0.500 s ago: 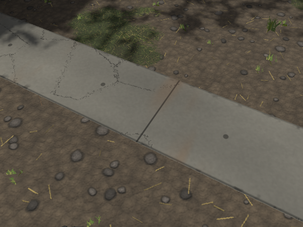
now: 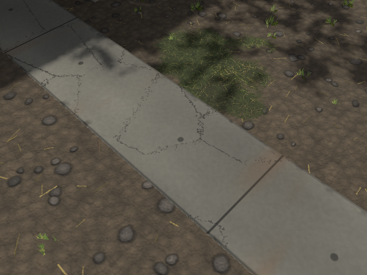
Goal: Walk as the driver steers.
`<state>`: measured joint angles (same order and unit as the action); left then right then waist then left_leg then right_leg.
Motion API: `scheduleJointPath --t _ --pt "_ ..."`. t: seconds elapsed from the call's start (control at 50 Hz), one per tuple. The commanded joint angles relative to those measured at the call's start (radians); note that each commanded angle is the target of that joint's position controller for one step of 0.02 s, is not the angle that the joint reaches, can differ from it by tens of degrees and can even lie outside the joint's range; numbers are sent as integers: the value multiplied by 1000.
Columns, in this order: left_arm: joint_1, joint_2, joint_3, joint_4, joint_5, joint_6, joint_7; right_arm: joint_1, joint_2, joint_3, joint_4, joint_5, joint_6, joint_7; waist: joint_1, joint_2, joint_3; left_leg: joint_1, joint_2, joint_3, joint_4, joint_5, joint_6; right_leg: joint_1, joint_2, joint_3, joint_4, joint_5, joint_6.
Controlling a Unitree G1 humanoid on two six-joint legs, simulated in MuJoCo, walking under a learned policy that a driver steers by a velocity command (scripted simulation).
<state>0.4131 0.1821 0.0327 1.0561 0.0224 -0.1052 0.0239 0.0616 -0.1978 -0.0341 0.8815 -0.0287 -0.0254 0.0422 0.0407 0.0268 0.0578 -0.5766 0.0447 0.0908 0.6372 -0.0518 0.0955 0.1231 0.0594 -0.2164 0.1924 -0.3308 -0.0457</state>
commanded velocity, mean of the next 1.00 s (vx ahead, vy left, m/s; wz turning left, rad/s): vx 0.47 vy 0.00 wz -0.03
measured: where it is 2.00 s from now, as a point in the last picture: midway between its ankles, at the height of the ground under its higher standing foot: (183, 230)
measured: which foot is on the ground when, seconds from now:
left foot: up 0.00-0.06, down 0.08-0.62, up 0.64-1.00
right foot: down 0.00-0.06, up 0.08-0.62, down 0.64-1.00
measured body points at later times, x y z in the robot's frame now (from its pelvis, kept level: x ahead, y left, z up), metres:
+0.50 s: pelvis +0.27 +0.04 +0.01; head +0.30 +0.05 +0.46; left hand +0.40 +0.30 -0.12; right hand +0.30 -0.23 -0.12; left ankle +0.16 +0.07 -0.73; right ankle +0.47 -0.07 -0.69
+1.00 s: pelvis +0.54 +0.03 +0.01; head +0.58 +0.01 +0.46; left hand +0.57 +0.31 -0.12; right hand +0.70 -0.22 -0.11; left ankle +0.69 +0.19 -0.67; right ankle +0.50 -0.02 -0.73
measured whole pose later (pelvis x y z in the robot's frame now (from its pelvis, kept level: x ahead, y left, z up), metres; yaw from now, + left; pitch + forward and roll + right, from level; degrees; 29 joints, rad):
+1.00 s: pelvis +0.54 +0.03 +0.01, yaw -6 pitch +1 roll +0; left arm 0.37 0.26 0.06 0.89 0.00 -0.02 0.00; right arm 0.08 -0.25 -0.02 0.76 -0.03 -0.03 0.00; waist 0.05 0.04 0.07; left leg -0.65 0.07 -0.06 0.83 -0.14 -0.05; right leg -0.12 0.15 0.12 0.36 -0.23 -0.11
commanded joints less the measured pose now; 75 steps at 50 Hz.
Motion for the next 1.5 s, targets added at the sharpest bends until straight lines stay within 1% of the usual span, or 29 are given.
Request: scheduleJointPath --t 0.02,0.06,0.08,0.1,0.12,0.14,0.16,0.2,0.28,0.4,0.5,0.56,0.62,0.64,0.66,0.68,0.7,0.72,0.76,0.9,1.04,1.08,1.12,1.14,1.16,1.18,1.22,1.28,1.5 --pt "41 168 32 -22 4 6 17 -11 -71 -19 -64 -5 -14 -5 -45 -116 1 68 -75 69 -31 -123 58 28 -311 25 163 1047 -79" --pt "22 193 40 -36 5 24 16 186 -111 -45 -6 -10 -21 -10 -127 -120 -113 296 -140 77 -98 -166 112 -14 -306 -2 479 1104 -67" --pt "-5 195 40 -64 -1 25 11 341 -173 -71 33 -24 -26 -19 -204 -70 -193 538 -65 -57 -157 -177 167 -200 -285 -11 745 880 -39" --pt "38 93 21 -130 -21 18 -11 377 -289 -102 21 -28 -22 -32 -155 159 -300 868 250 -554 -190 -160 320 -628 -117 -9 1146 76 16" --pt "-64 161 37 -167 -13 6 -20 379 -291 -103 19 6 -4 -31 -170 94 -345 906 311 -845 -340 -153 370 -806 -14 205 1294 -180 23" --pt "-152 155 34 -200 -12 -7 -25 307 -269 -96 20 15 0 -38 -142 32 -181 795 282 -663 -357 -132 326 -904 -97 256 1259 -79 12" --pt "-158 152 31 -201 -14 -17 -25 257 -209 -83 15 19 -3 -39 -106 -36 -101 659 245 -561 -380 -44 275 -860 -135 251 1159 -2 12" --pt "-131 139 32 -196 13 11 -22 192 -153 -65 7 27 -16 -46 -28 -64 -35 465 145 -407 -406 133 210 -726 -172 250 1020 21 40" --pt "-168 113 28 -232 28 65 -36 242 -192 -69 9 32 -44 -44 -14 -14 -45 400 74 -333 -425 232 196 -703 -172 218 878 75 89" --pt "-356 111 18 -287 9 68 -51 364 -163 -51 40 25 -54 -40 -97 31 -15 540 65 -241 -465 329 88 -782 -174 174 598 324 62" --pt "-471 112 8 -329 -1 59 -61 415 -159 -37 67 4 -58 -55 -131 29 29 697 121 -184 -478 383 78 -815 -130 150 456 324 0" --pt "-420 123 12 -325 -3 55 -61 372 -175 -33 70 -6 -61 -69 -81 35 20 725 147 -118 -399 652 57 -689 -63 130 388 222 -54" --pt "-112 168 40 -228 5 45 -42 334 -206 -37 67 -7 -55 -75 58 41 -138 700 130 -55 8 907 23 -352 26 102 295 184 -121" --pt "42 224 60 -192 25 42 -32 315 -198 -30 40 3 -60 -74 125 -9 -223 502 103 -28 276 649 5 -107 -102 270 278 174 -179" --pt "86 343 95 -190 32 48 -29 401 -113 -15 3 33 -66 -56 64 -260 -325 90 -110 10 715 -142 -58 186 -392 800 230 207 -365" --pt "20 287 85 -187 -20 59 -45 341 -182 -29 -4 0 -72 -53 50 -123 -319 -45 -116 -147 793 -409 -38 171 -395 951 129 215 -370" --pt "-72 264 79 -204 -27 63 -46 262 -172 -26 -37 -1 -81 -46 13 -92 -161 -103 -50 -172 767 -324 -34 19 -370 798 106 163 -339" --pt "-116 206 65 -212 -18 64 -48 229 -173 -25 -49 2 -89 -43 -6 -19 -83 -84 -13 -159 702 -267 -39 -108 -332 708 68 218 -304" --pt "-141 169 51 -204 -19 57 -37 234 -149 -20 -62 -12 -62 -40 -67 -16 -24 3 28 -150 589 -252 -68 -280 -239 571 34 348 -246" --pt "-44 231 63 -203 -22 49 -30 116 -117 -10 -139 -10 -11 -44 -52 -69 -48 15 6 -76 317 -127 -156 -328 -138 415 111 931 -180" --pt "30 236 70 -228 -10 102 -2 -33 -141 2 -209 12 -15 -52 25 -114 -86 -17 -57 -112 90 -82 -132 -136 -146 528 253 941 -126" --pt "-21 250 76 -258 -2 110 5 15 -162 0 -202 15 -27 -60 -4 -121 -88 81 -74 -140 -19 -117 -109 -152 -144 575 312 917 -106" --pt "-103 264 81 -290 -15 103 2 147 -186 -7 -170 8 -44 -72 -83 -117 -113 308 -85 -143 -225 0 -72 -226 -83 591 438 849 -54" --pt "-107 226 69 -322 -35 92 -5 244 -240 -18 -165 -3 -57 -83 -115 -19 -206 533 86 -268 -249 261 -24 -329 -36 549 630 622 -13" --pt "35 142 56 -341 -55 95 2 216 -315 -27 -200 5 -42 -89 -32 210 -320 749 408 -569 -193 830 116 -542 145 376 909 -294 20" --pt "113 230 71 -306 -12 115 13 242 -267 -28 -197 32 -19 -80 -21 159 -388 683 462 -657 -171 880 195 -564 100 327 1043 -388 23" --pt "-6 242 77 -298 9 142 2 140 -150 4 -227 27 -3 -81 -17 25 -196 503 314 -427 -242 568 148 -604 33 318 1082 -240 53" --pt "-43 218 72 -318 -10 178 -26 87 -169 0 -235 3 11 -89 -4 128 -124 366 190 -235 -313 363 106 -568 12 278 1058 -127 97" --pt "-195 188 38 -430 -12 198 -62 132 -234 -41 -241 -12 34 -70 -45 156 -123 303 243 -120 -370 -171 101 -434 -49 174 638 -128 50"
Keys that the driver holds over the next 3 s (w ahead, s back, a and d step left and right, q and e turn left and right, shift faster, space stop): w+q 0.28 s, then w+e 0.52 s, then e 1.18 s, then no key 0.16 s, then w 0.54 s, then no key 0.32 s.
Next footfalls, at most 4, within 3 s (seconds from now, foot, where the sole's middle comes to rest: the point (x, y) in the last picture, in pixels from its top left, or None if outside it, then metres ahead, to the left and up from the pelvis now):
0.08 left None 0.20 0.08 -0.77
0.64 right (205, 253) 0.54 -0.02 -0.77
1.14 left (171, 194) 0.77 0.12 -0.77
1.60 right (211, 238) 0.59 -0.05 -0.77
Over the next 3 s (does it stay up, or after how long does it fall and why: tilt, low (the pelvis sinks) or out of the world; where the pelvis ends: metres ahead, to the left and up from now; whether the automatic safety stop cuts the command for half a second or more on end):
stays up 0.77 -0.09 -0.01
